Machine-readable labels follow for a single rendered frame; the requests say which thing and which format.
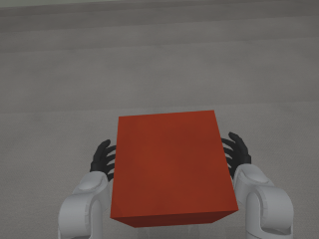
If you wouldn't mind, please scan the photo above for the robot right forearm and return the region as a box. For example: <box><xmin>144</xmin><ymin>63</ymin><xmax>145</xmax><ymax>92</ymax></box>
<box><xmin>233</xmin><ymin>163</ymin><xmax>294</xmax><ymax>239</ymax></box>

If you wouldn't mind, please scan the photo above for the carton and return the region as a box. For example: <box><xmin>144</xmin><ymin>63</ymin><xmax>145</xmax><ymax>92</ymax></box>
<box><xmin>110</xmin><ymin>110</ymin><xmax>239</xmax><ymax>228</ymax></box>

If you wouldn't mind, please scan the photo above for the robot left hand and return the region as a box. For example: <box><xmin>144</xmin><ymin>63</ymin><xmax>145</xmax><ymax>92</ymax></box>
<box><xmin>90</xmin><ymin>139</ymin><xmax>117</xmax><ymax>182</ymax></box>

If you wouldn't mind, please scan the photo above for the robot left forearm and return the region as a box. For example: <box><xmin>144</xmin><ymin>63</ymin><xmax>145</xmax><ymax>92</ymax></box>
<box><xmin>58</xmin><ymin>171</ymin><xmax>111</xmax><ymax>239</ymax></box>

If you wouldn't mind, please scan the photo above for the robot right hand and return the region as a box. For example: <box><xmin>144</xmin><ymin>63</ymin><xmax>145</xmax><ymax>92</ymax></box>
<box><xmin>221</xmin><ymin>132</ymin><xmax>251</xmax><ymax>179</ymax></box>

